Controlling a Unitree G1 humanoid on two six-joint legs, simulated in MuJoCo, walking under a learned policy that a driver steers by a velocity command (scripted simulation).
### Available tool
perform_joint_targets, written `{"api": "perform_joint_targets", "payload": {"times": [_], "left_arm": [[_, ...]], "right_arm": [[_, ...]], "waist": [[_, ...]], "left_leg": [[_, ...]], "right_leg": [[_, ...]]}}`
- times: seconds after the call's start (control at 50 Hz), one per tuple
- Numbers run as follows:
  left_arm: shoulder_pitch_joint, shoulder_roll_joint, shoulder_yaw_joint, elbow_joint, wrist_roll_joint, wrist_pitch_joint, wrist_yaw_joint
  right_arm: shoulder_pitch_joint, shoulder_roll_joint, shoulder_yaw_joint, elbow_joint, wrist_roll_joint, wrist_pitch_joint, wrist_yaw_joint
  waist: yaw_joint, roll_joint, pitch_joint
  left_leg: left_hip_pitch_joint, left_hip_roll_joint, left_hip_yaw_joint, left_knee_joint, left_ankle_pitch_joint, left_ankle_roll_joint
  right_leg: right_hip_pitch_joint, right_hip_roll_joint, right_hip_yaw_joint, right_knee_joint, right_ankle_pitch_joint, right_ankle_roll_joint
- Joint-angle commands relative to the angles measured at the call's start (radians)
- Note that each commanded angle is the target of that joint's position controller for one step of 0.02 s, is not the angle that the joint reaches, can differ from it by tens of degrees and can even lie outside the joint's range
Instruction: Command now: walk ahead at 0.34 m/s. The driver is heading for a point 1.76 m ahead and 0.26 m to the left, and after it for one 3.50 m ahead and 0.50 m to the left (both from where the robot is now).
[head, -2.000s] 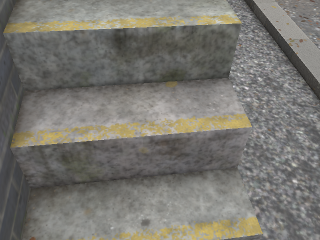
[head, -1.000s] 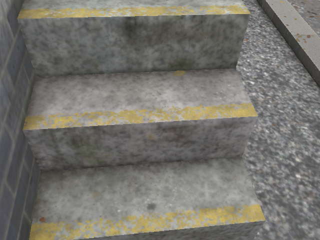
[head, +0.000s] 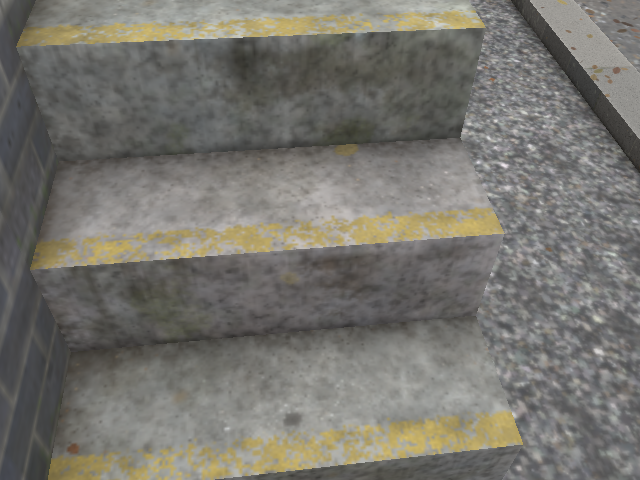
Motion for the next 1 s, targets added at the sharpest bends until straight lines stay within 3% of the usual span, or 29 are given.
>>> {"api": "perform_joint_targets", "payload": {"times": [0.02,0.08,0.14,0.26,0.32,0.36,0.44,0.48,0.5,0.58,0.62,0.64,0.68,0.74,0.82,0.86,0.96,1.0], "left_arm": [[-0.031,0.07,0.014,-0.083,0.006,-0.026,0.0],[-0.019,0.081,0.019,-0.089,0.007,-0.025,-0.007],[-0.013,0.096,0.023,-0.098,0.022,-0.031,-0.022],[-0.021,0.107,0.023,-0.102,0.04,-0.027,-0.038],[-0.051,0.095,0.017,-0.117,0.054,-0.013,-0.042],[-0.037,0.099,0.011,-0.106,0.052,-0.017,-0.049],[-0.066,0.102,0.007,-0.109,0.049,-0.021,-0.052],[-0.077,0.1,0.004,-0.114,0.049,-0.022,-0.051],[-0.097,0.1,0.006,-0.129,0.051,-0.015,-0.043],[-0.104,0.094,0.001,-0.142,0.051,-0.011,-0.036],[-0.116,0.084,-0.001,-0.139,0.039,-0.007,-0.028],[-0.1,0.087,-0.002,-0.127,0.041,-0.003,-0.027],[-0.08,0.103,0.002,-0.105,0.043,0.004,-0.027],[-0.073,0.116,0.01,-0.083,0.041,0.014,-0.027],[-0.065,0.116,0.017,-0.057,0.031,0.016,-0.031],[-0.072,0.116,0.023,-0.045,0.022,0.027,-0.027],[-0.056,0.108,0.026,-0.021,0.017,0.035,-0.02],[-0.039,0.094,0.026,-0.015,0.017,0.045,-0.034]], "right_arm": [[-0.01,-0.117,-0.015,-0.051,0.004,-0.021,0.001],[0.003,-0.125,-0.01,-0.046,0.01,-0.033,-0.004],[-0.004,-0.125,0.008,-0.062,-0.005,-0.03,0.0],[0.015,-0.147,0.025,-0.071,-0.014,-0.024,0.004],[-0.009,-0.142,0.036,-0.078,-0.02,-0.022,0.015],[0.001,-0.165,0.029,-0.069,-0.021,-0.021,0.013],[-0.014,-0.17,0.029,-0.074,-0.02,-0.02,0.012],[-0.018,-0.171,0.029,-0.074,-0.021,-0.019,0.012],[-0.034,-0.156,0.038,-0.083,-0.021,-0.021,0.016],[-0.038,-0.166,0.039,-0.079,-0.023,-0.023,0.02],[-0.037,-0.162,0.036,-0.074,-0.019,-0.026,0.018],[-0.013,-0.165,0.036,-0.06,-0.022,-0.025,0.018],[0.018,-0.176,0.032,-0.043,-0.026,-0.024,0.019],[0.021,-0.17,0.031,-0.04,-0.027,-0.021,0.027],[0.021,-0.17,0.025,-0.034,-0.031,-0.015,0.035],[0.031,-0.14,0.032,-0.039,-0.04,-0.013,0.022],[0.045,-0.135,0.028,-0.042,-0.035,-0.008,0.014],[0.052,-0.127,0.027,-0.034,-0.031,0.005,0.014]], "waist": [[0.009,0.044,0.082],[0.008,0.014,0.064],[0.011,0.005,0.001],[0.005,-0.005,-0.073],[0.005,0.019,-0.08],[0.003,0.014,-0.084],[-0.003,0.003,-0.067],[-0.003,0.008,-0.061],[0.001,0.013,-0.056],[0.003,0.03,-0.054],[0.001,0.025,-0.04],[-0.002,0.019,-0.034],[-0.008,0.008,-0.031],[-0.009,-0.001,-0.077],[-0.007,0.015,-0.038],[-0.009,0.001,-0.016],[-0.006,0.033,0.016],[0.006,0.023,0.036]], "left_leg": [[-0.057,0.049,-0.051,-0.078,-0.01,0.14],[-0.058,0.048,-0.028,-0.046,0.098,0.138],[-0.022,0.045,-0.008,0.019,0.256,0.141],[0.027,0.049,0.013,0.062,0.44,0.113],[0.037,0.056,0.009,0.06,0.474,0.107],[0.043,0.058,0.018,0.065,0.44,0.095],[0.038,0.062,0.017,0.053,0.405,0.088],[0.038,0.065,0.017,0.049,0.399,0.086],[0.032,0.066,0.008,0.04,0.423,0.093],[0.035,0.069,0.005,0.025,0.406,0.093],[0.016,0.073,-0.008,0.001,0.385,0.089],[0.024,0.074,-0.008,-0.005,0.405,0.077],[0.041,0.077,-0.01,-0.013,0.482,0.057],[0.074,0.081,-0.026,-0.033,0.515,0.056],[0.071,0.079,-0.031,-0.056,0.443,0.056],[0.045,0.078,-0.026,-0.069,0.386,0.061],[0.015,0.077,-0.04,-0.08,0.278,0.06],[0.007,0.076,-0.043,-0.076,0.276,0.064]], "right_leg": [[-0.054,-0.03,0.037,-0.075,-0.08,-0.065],[-0.01,-0.027,0.046,-0.071,0.051,-0.066],[0.037,-0.03,0.033,-0.042,0.263,-0.07],[0.109,-0.044,0.028,-0.02,0.607,-0.064],[0.115,-0.049,0.027,-0.026,0.617,-0.063],[0.112,-0.057,0.024,-0.044,0.62,-0.062],[0.096,-0.053,0.018,-0.052,0.553,-0.062],[0.087,-0.052,0.016,-0.056,0.519,-0.062],[0.091,-0.046,0.014,-0.045,0.489,-0.059],[0.08,-0.049,0.014,-0.05,0.416,-0.053],[0.078,-0.053,0.032,-0.062,0.378,-0.048],[0.082,-0.066,0.041,-0.077,0.425,-0.047],[0.097,-0.079,0.046,-0.089,0.524,-0.043],[0.127,-0.093,0.043,-0.089,0.491,-0.037],[0.086,-0.098,0.044,-0.12,0.376,-0.03],[0.072,-0.098,0.046,-0.117,0.326,-0.017],[0.037,-0.107,0.049,-0.134,0.191,-0.005],[0.019,-0.104,0.042,-0.141,0.151,-0.003]]}}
